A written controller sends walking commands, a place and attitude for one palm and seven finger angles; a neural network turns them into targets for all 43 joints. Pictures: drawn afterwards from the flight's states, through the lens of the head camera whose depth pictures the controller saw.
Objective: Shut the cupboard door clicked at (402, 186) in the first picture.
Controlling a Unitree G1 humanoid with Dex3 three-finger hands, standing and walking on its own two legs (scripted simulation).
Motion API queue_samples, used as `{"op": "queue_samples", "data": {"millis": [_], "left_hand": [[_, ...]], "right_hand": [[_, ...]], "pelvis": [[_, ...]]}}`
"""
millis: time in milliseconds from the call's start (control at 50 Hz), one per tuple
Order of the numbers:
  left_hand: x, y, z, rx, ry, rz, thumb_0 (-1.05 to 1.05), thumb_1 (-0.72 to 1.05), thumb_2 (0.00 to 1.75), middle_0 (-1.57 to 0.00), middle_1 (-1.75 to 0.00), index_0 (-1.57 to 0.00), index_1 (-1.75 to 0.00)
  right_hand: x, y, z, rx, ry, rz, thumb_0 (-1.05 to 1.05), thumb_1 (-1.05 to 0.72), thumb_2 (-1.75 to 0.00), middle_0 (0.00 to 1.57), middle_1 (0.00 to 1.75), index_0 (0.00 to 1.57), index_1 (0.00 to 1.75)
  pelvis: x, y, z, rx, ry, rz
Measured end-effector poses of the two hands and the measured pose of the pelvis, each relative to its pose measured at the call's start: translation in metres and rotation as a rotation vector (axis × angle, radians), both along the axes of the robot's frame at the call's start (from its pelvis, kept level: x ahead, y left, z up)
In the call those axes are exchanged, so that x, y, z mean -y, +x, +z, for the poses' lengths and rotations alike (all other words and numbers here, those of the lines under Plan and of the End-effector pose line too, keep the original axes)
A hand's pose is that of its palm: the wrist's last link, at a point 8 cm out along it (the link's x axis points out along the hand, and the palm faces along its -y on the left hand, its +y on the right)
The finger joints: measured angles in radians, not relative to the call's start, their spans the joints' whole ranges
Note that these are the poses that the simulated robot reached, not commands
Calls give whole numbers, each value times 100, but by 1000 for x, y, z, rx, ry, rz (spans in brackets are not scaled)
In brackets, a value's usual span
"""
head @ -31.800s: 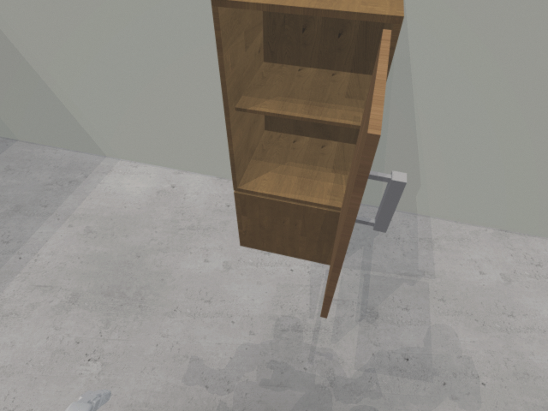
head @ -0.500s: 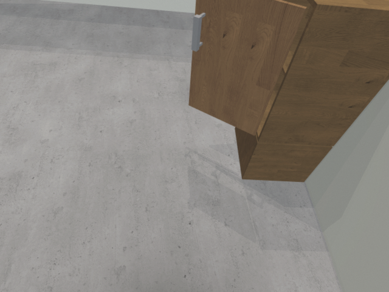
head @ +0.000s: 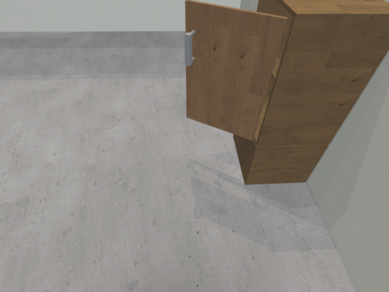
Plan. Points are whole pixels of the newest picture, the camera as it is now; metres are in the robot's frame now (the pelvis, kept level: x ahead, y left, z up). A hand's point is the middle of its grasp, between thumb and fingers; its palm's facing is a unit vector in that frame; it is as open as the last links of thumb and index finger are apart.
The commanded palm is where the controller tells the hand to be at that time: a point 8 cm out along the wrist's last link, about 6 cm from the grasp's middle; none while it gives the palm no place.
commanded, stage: let the arm hang, fingers relaxed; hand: left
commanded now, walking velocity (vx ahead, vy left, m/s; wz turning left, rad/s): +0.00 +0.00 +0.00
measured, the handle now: (190, 48) +1.04 +0.07 +0.03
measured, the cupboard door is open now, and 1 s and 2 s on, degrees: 59 59 59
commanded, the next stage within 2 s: look to check the result in 0.22 s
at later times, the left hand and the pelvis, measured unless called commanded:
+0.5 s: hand out of the picture -0.04 +0.17 -0.18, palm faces +0.04 -0.98 -0.17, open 7.4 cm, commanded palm none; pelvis +0.00 +0.01 +0.00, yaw -1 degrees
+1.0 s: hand out of the picture +0.00 +0.17 -0.18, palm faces +0.01 -0.98 -0.19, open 7.4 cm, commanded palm none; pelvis +0.00 +0.00 +0.00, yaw -1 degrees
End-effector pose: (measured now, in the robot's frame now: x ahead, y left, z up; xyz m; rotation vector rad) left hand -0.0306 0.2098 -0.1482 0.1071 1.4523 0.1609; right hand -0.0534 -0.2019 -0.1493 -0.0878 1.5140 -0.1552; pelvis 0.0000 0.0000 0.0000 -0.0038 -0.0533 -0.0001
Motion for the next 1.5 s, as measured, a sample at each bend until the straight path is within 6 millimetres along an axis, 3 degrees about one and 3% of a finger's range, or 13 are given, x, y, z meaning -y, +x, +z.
{"op": "queue_samples", "data": {"millis": [180,520,1100,1200,1320,1500], "left_hand": [[8,-12,-5,-24,-39,8,1,91,90,-20,-30,-20,-29],[-10,-16,1,-32,6,2,1,91,90,-20,-30,-20,-29],[-13,35,-1,56,34,-2,1,91,90,-20,-30,-20,-29],[-22,37,-10,90,41,61,1,91,90,-20,-30,-20,-29],[-45,38,-28,132,38,148,1,91,90,-20,-30,-20,-29],[-73,50,5,217,98,195,1,91,90,-20,-30,-20,-29]], "right_hand": [[-14,-8,1,-4,2,-20,1,-91,-90,20,30,20,30],[-15,22,-3,80,3,-10,1,-91,-90,20,30,20,30],[13,39,-2,52,-26,22,1,-91,-90,20,30,20,30],[14,55,-8,42,-34,73,1,-91,-90,20,30,20,30],[11,96,-6,102,-86,174,1,-91,-90,20,30,20,30],[14,147,17,195,-112,309,1,-91,-90,20,30,20,30]], "pelvis": [[-8,-4,-1,-8,-1,-3],[-14,-5,-1,-18,5,-14],[-1,5,-4,-28,4,26],[-5,5,-13,-30,-18,86],[-18,4,-25,-28,-22,168],[-18,-1,-5,-76,-41,261]]}}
